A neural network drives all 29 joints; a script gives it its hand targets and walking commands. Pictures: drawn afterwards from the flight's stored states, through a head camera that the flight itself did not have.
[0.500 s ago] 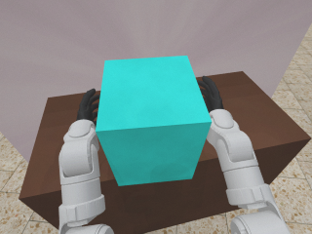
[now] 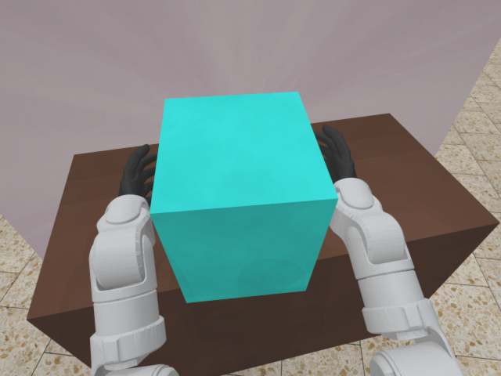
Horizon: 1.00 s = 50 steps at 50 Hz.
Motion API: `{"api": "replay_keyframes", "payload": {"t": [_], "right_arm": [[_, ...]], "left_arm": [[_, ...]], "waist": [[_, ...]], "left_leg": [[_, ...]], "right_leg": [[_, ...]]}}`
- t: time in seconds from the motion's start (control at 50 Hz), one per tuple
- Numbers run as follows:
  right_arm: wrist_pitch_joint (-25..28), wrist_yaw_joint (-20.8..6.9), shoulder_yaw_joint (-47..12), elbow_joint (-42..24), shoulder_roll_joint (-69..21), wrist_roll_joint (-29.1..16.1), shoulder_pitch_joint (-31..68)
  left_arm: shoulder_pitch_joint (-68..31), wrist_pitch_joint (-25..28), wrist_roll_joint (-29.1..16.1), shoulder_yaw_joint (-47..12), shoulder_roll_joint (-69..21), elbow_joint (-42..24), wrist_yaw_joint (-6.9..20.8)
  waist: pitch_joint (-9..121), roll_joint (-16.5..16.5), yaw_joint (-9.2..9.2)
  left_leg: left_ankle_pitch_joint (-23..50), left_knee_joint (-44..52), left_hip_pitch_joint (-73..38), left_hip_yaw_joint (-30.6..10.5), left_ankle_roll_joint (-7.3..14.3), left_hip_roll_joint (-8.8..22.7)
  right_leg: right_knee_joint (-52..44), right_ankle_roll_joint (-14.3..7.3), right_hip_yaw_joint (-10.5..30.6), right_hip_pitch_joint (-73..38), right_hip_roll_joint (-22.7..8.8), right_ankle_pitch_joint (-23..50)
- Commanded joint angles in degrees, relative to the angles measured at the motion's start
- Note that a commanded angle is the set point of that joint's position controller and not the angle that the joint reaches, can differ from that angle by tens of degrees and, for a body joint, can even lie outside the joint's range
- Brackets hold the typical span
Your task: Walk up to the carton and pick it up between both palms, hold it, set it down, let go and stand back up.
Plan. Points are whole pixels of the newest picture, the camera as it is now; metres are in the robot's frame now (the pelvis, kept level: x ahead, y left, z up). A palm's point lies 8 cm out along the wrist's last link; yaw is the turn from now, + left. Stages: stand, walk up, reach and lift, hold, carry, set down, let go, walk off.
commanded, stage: hold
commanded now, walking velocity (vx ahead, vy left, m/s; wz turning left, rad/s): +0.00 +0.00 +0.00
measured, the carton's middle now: (240, 201) +0.37 +0.01 +0.11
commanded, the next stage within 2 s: none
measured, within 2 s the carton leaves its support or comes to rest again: neither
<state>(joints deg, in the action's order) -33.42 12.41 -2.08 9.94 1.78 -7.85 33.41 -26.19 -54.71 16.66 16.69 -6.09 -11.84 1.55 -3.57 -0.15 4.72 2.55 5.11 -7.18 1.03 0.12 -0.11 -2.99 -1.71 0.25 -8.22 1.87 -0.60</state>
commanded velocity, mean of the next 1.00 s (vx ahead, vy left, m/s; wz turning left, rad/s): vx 0.00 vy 0.00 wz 0.00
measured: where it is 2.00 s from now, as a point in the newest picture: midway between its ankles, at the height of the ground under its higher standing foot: outside the picture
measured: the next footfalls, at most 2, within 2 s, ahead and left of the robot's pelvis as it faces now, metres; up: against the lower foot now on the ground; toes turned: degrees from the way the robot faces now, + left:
none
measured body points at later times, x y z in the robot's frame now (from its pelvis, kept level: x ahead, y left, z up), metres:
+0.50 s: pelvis +0.00 +0.00 +0.00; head -0.02 -0.01 +0.45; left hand +0.34 +0.15 +0.16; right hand +0.37 -0.14 +0.17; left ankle +0.01 +0.12 -0.76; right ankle -0.02 -0.10 -0.76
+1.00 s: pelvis +0.00 +0.00 +0.00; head -0.01 +0.00 +0.45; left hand +0.35 +0.15 +0.16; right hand +0.37 -0.14 +0.17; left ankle +0.01 +0.12 -0.76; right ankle -0.02 -0.10 -0.76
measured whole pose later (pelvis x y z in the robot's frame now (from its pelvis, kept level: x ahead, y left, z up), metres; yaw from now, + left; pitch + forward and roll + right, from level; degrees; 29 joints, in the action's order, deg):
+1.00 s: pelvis +0.00 +0.00 +0.00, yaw +0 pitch -4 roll +0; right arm -32.8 11.9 -1.8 11.0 2.4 -8.0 34.0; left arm -26.5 -54.2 16.7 16.5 -6.8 -11.2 0.9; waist -2.5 -0.1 4.8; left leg 2.4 5.1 -7.1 1.5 0.3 -0.2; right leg -2.7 -1.6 0.6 -7.9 1.8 -0.7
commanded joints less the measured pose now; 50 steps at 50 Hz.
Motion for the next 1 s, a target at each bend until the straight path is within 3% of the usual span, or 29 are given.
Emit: {"api": "replay_keyframes", "payload": {"t": [0.0, 0.06, 0.2, 0.26, 0.4, 0.46, 0.56, 0.72, 0.74, 0.78, 0.88, 0.98], "right_arm": [[4.9, -5.8, -17.4, -18.0, -23.1, -6.1, 34.9], [5.1, -6.0, -20.0, -20.6, -24.3, -6.9, 35.4], [4.1, -6.1, -17.1, -13.9, -22.7, -5.2, 32.6], [4.5, -6.0, -17.2, -13.4, -22.9, -5.3, 34.1], [5.1, -5.4, -20.6, -17.3, -25.4, -7.3, 35.9], [4.4, -5.0, -19.3, -15.3, -23.9, -6.3, 34.1], [4.6, -5.4, -16.4, -12.0, -23.7, -5.3, 34.1], [5.6, -6.0, -19.0, -17.0, -25.2, -6.2, 37.2], [5.5, -6.0, -19.0, -17.5, -25.2, -5.9, 36.6], [4.9, -6.0, -19.2, -16.8, -24.1, -5.9, 34.6], [4.3, -6.0, -17.0, -12.9, -23.0, -5.9, 32.3], [4.7, -5.8, -17.5, -16.4, -22.2, -6.1, 33.7]], "left_arm": [[-39.7, 6.1, -11.9, -27.3, -21.1, -12.7, 8.9], [-39.8, 6.8, -13.0, -28.9, -22.3, -14.3, 8.3], [-38.0, 5.7, -9.9, -23.5, -19.2, -8.3, 8.8], [-39.1, 6.2, -10.0, -23.2, -19.4, -8.2, 9.2], [-39.9, 7.1, -11.6, -26.4, -21.6, -10.8, 8.2], [-39.1, 6.6, -11.3, -25.6, -20.0, -10.1, 8.6], [-41.5, 7.2, -11.0, -25.5, -19.2, -8.6, 9.0], [-42.5, 8.4, -12.2, -28.6, -22.1, -10.8, 7.7], [-41.5, 8.2, -12.4, -28.7, -22.4, -10.2, 7.6], [-39.3, 7.3, -12.0, -27.9, -21.8, -10.3, 7.6], [-39.0, 6.0, -10.5, -25.8, -20.5, -10.4, 8.3], [-37.1, 5.1, -10.8, -25.8, -21.1, -11.0, 8.4]], "waist": [[31.3, 3.0, 0.44], [34.7, 1.0, 0.16], [25.4, 0.2, -0.85], [26.0, 0.4, -1.29], [32.2, 1.3, -0.88], [28.6, 0.1, -0.69], [25.7, 2.3, -0.11], [34.4, 2.2, -0.2], [34.5, 2.8, -0.14], [32.3, 0.9, 0.1], [26.5, 2.8, -0.1], [28.1, 2.1, -0.13]], "left_leg": [[20.7, -3.8, -12.6, 0.2, -0.6, 0.4], [23.4, -4.3, -13.3, 0.0, 0.0, 0.4], [12.4, -1.7, -7.8, 0.6, 0.8, 0.3], [11.2, -1.1, -5.8, 1.0, 1.0, 0.3], [18.4, -2.4, -8.4, 0.6, 0.8, 0.1], [15.2, -2.2, -7.6, 0.8, 0.5, 0.0], [10.0, -1.6, -6.3, 1.0, 0.7, 0.5], [17.3, -3.6, -10.3, 0.2, 0.4, 0.4], [18.6, -4.1, -10.6, 0.1, 0.1, 0.4], [19.4, -4.0, -10.9, -0.4, 0.1, 0.3], [17.4, -3.5, -10.5, 0.5, -0.3, 0.4], [21.8, -4.0, -12.0, 0.3, -0.6, 0.3]], "right_leg": [[3.6, 4.0, -0.5, -4.2, -0.3, 16.3], [4.7, 4.1, -0.1, -5.7, -0.3, 20.3], [4.1, 4.5, 0.4, -6.0, -0.9, 13.9], [4.6, 4.6, 0.5, -7.8, -1.0, 13.7], [5.9, 4.9, 0.8, -9.7, -1.0, 21.9], [5.3, 5.0, 0.7, -7.8, -0.9, 18.1], [4.1, 4.5, 0.2, -4.7, -0.9, 11.0], [5.3, 3.9, -0.1, -3.8, -0.4, 15.3], [5.1, 3.9, -0.2, -3.5, -0.4, 16.0], [5.1, 3.9, -0.3, -3.4, -0.3, 16.8], [3.5, 3.8, 0.1, -2.8, -0.1, 13.7], [3.5, 3.9, 0.1, -4.9, -0.3, 17.7]]}}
